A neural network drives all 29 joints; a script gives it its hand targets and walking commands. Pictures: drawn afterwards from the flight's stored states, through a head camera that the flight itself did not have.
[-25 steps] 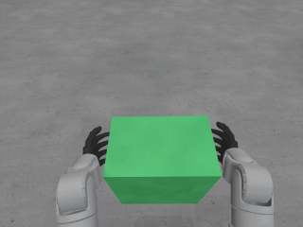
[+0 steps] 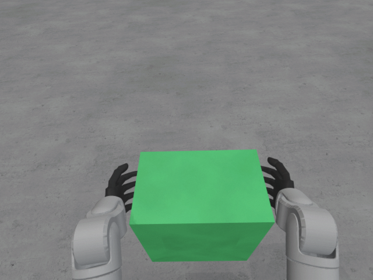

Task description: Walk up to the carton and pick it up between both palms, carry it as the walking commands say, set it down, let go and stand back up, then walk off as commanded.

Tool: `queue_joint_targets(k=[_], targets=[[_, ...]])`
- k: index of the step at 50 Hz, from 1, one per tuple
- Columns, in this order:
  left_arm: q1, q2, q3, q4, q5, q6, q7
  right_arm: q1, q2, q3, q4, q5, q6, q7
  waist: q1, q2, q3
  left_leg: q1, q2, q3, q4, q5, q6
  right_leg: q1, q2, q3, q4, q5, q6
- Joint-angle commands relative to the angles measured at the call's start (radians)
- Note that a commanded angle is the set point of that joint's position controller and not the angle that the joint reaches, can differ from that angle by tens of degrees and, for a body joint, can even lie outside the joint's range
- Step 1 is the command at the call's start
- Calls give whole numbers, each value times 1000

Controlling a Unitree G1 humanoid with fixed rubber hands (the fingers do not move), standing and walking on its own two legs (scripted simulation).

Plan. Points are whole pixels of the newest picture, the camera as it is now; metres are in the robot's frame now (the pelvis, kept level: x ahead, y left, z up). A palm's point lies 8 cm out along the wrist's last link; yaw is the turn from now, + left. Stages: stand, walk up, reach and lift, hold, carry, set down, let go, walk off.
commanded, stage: carry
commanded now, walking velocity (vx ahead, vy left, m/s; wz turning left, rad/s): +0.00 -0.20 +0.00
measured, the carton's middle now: (198, 211) +0.27 -0.01 +0.01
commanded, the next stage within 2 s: none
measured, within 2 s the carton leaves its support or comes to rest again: neither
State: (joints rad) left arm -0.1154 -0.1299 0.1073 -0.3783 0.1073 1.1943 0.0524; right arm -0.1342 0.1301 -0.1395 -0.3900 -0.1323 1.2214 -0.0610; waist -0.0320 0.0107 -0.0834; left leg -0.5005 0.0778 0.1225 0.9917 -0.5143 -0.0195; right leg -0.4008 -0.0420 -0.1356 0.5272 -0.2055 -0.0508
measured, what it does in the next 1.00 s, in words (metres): steps to the right: left foot, then right foot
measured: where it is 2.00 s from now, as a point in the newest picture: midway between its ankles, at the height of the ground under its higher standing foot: outside the picture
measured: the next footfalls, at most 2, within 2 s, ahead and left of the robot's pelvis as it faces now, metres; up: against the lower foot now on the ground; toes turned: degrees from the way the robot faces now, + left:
left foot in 0.10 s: +0.00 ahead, +0.09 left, +0.00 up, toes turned +10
right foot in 0.44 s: +0.02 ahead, -0.25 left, +0.00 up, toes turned -7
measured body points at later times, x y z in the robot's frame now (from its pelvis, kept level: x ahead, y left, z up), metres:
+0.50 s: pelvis -0.05 -0.13 -0.01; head -0.03 -0.14 +0.44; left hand +0.24 +0.02 +0.07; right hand +0.23 -0.29 +0.06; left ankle -0.05 +0.05 -0.71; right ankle -0.02 -0.25 -0.74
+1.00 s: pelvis -0.09 -0.24 +0.00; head -0.09 -0.22 +0.45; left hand +0.18 -0.07 +0.08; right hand +0.20 -0.39 +0.08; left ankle -0.10 -0.08 -0.73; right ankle -0.07 -0.39 -0.70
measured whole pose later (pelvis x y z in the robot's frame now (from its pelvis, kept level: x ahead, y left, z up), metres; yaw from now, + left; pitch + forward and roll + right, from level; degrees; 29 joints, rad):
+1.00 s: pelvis -0.09 -0.24 +0.00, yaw +0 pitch +3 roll -2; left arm -0.14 -0.13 0.15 -0.41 0.10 1.22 0.07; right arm -0.17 0.14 -0.13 -0.35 -0.13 1.21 -0.05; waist 0.02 0.00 -0.07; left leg -0.33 0.17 0.12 0.56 -0.28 -0.06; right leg -0.48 -0.06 -0.06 0.81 -0.41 0.08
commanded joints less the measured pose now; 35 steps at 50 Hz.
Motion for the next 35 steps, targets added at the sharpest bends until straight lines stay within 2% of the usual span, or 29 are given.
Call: queue_joint_targets(k=[1,3,4,5,6,7,8,9,10,11,12,13,15,17,19,20,21,22,23,24,25,26,28,30,33,35], targets=[[-389,-843,-662,-49,-340,-2,-221,-456,850,777,-75,431,-2,248,29,-181,-281,78,-16,15,-160,8,13,211,-223,201,-149,229,-125],[-387,-835,-670,-42,-336,3,-221,-439,845,769,-59,427,1,252,24,-175,-286,185,-37,44,-366,105,19,197,-208,188,-131,247,-102],[-389,-833,-674,-38,-338,6,-222,-433,847,763,-49,426,1,255,19,-163,-288,275,-15,49,-535,225,13,169,-187,168,-106,212,-64],[-399,-833,-676,-42,-345,8,-222,-439,845,748,-43,425,0,259,22,-116,-286,387,66,-37,-639,289,8,90,-157,154,-51,168,-10],[-422,-825,-668,-52,-348,11,-221,-425,843,726,-33,427,1,264,19,59,-282,504,285,-294,-680,332,40,-75,-108,131,92,-14,45],[-490,-832,-707,-85,-368,13,-224,-439,859,730,30,415,-8,262,17,334,-193,434,485,-483,-673,628,173,-230,1,52,283,-314,96],[-499,-843,-731,-58,-379,14,-224,-428,858,727,18,410,-6,262,5,218,-172,382,466,-420,-631,744,226,-259,-24,155,488,-312,95],[-519,-848,-734,-53,-389,11,-224,-445,861,724,19,414,-4,263,5,135,-180,374,423,-345,-618,751,211,-260,-21,177,574,-271,103],[-545,-863,-735,-49,-404,10,-226,-465,865,717,2,408,-7,262,13,97,-176,356,378,-271,-613,726,176,-254,-39,184,593,-227,116],[-571,-869,-730,-63,-415,9,-228,-478,871,712,-9,406,-9,260,21,119,-168,362,330,-207,-611,706,140,-254,-56,175,551,-185,129],[-580,-869,-732,-86,-427,8,-227,-488,874,704,-26,407,-12,258,22,146,-173,364,282,-153,-596,724,111,-229,-42,136,495,-162,141],[-577,-865,-739,-106,-432,9,-224,-484,868,696,-38,407,-12,255,20,169,-180,369,266,-138,-583,768,101,-203,-27,105,448,-167,146],[-540,-858,-739,-101,-429,18,-219,-442,849,679,-34,392,-5,247,12,198,-206,395,273,-128,-550,885,107,-159,-16,68,357,-207,145],[-508,-852,-733,-72,-421,26,-217,-401,833,672,-20,372,0,241,3,248,-230,403,284,-118,-526,943,100,-105,-4,34,246,-206,136],[-489,-852,-724,-58,-416,29,-218,-387,826,668,-18,360,1,239,-2,291,-247,402,287,-122,-496,905,83,-53,15,3,108,-178,125],[-475,-857,-718,-51,-413,28,-218,-393,826,670,-20,359,0,238,7,275,-259,377,270,-103,-455,840,61,16,29,-24,-15,-106,116],[-461,-855,-708,-44,-409,27,-219,-394,825,673,-23,358,0,238,9,213,-279,328,232,-82,-388,728,31,121,38,-39,-116,-63,108],[-445,-848,-694,-30,-403,27,-222,-397,819,679,-25,360,0,238,10,72,-287,229,187,-60,-269,522,-8,231,-32,42,-214,-3,100],[-408,-821,-680,-19,-385,20,-224,-423,815,690,-44,371,6,239,23,-329,-296,-43,42,33,-80,-25,-78,350,-307,346,-222,400,1],[-392,-866,-679,-38,-392,10,-229,-474,848,719,-66,398,6,244,27,-407,-289,-100,3,-48,76,-269,-57,343,-343,373,-183,530,-102],[-428,-882,-696,-40,-380,1,-234,-523,874,762,-77,425,-7,249,29,-265,-284,-127,3,-90,152,-226,-33,331,-322,333,-149,499,-126],[-436,-881,-695,-54,-374,-10,-232,-548,889,783,-102,447,-16,254,23,-186,-281,-119,22,-76,188,-152,-12,300,-292,281,-137,432,-118],[-465,-875,-670,-103,-372,-22,-222,-549,907,787,-117,458,-15,257,15,-169,-296,-82,34,-36,132,-17,2,275,-234,207,-124,297,-101],[-441,-863,-660,-111,-364,-20,-216,-516,891,789,-114,460,-12,255,21,-186,-300,-42,16,-10,50,1,3,269,-221,204,-134,240,-116],[-372,-853,-660,-75,-340,-7,-214,-460,861,785,-93,449,-6,252,26,-178,-297,55,-12,9,-130,1,13,250,-225,221,-137,271,-135],[-372,-844,-672,-67,-338,-1,-216,-442,852,775,-73,442,-1,255,25,-174,-299,148,-38,33,-295,58,21,232,-213,216,-131,301,-121]])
